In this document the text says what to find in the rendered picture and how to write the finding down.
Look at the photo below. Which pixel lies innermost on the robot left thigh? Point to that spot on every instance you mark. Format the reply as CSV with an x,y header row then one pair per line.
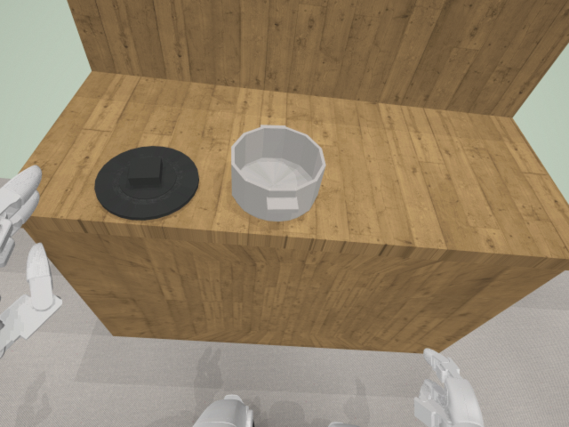
x,y
225,413

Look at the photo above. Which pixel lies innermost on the robot left shin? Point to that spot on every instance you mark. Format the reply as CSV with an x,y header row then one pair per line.
x,y
233,397

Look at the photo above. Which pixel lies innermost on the robot right hand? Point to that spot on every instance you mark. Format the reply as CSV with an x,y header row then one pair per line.
x,y
445,407

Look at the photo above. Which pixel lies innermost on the lid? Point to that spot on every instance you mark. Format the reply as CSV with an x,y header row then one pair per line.
x,y
147,202

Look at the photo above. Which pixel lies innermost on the pot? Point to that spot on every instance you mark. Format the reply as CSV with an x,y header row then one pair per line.
x,y
276,172

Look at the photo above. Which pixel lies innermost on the knob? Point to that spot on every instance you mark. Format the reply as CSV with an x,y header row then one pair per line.
x,y
145,171

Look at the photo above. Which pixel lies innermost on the table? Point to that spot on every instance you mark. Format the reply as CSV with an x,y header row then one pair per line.
x,y
434,213

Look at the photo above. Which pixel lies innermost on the robot left hand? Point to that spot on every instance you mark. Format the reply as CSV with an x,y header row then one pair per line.
x,y
18,200

